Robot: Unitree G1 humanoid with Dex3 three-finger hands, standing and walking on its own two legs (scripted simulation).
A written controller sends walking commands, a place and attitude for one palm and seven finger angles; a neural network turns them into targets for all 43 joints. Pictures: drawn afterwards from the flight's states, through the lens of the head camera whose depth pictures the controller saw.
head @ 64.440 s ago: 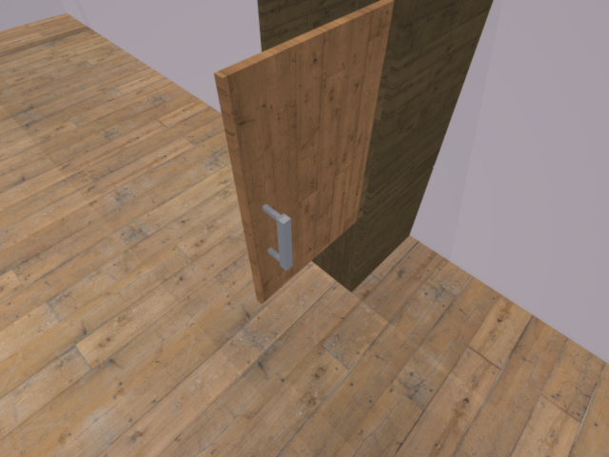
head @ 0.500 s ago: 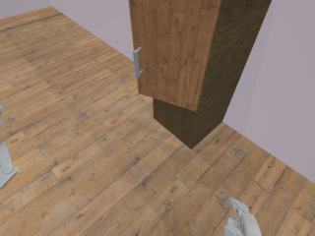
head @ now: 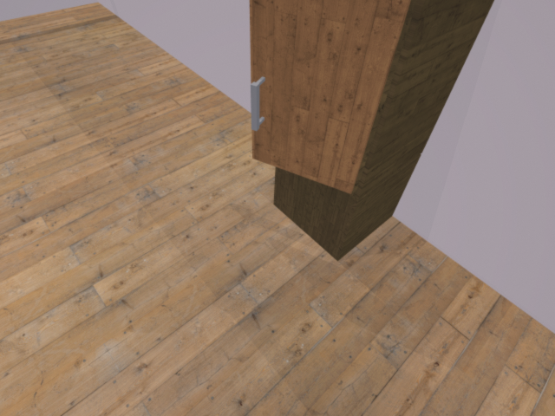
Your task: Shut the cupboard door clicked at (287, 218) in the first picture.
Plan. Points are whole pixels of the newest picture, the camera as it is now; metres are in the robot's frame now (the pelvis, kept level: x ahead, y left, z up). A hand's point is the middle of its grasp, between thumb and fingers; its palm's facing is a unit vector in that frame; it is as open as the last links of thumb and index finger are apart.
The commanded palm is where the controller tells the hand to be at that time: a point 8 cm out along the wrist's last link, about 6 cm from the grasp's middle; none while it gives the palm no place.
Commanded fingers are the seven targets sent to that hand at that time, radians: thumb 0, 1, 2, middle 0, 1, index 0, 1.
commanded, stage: let the arm hang, fingers relaxed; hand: left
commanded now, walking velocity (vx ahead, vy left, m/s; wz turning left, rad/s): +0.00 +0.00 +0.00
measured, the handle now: (258, 104) +0.96 +0.07 -0.09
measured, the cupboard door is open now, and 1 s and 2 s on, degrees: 23 23 23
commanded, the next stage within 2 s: look to check the result in 0.80 s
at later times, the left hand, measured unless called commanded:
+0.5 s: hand out of the picture -0.06 +0.20 -0.16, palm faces +0.01 -0.98 -0.20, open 7.4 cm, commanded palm none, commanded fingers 0.00 0.90 0.90 -0.20 -0.30 -0.20 -0.30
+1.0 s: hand out of the picture +0.00 +0.19 -0.16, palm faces -0.03 -0.98 -0.22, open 7.4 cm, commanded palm none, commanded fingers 0.00 0.90 0.90 -0.20 -0.30 -0.20 -0.30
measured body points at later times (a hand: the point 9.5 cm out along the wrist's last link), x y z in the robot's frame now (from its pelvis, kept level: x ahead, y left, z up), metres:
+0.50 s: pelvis -0.01 +0.02 +0.01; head +0.00 +0.02 +0.46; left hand -0.05 +0.25 -0.15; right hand -0.02 -0.20 -0.15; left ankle +0.06 +0.10 -0.73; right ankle -0.06 -0.09 -0.73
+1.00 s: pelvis +0.00 +0.01 +0.01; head +0.01 +0.01 +0.46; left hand +0.00 +0.25 -0.14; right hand -0.01 -0.23 -0.15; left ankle +0.06 +0.10 -0.73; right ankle -0.06 -0.09 -0.73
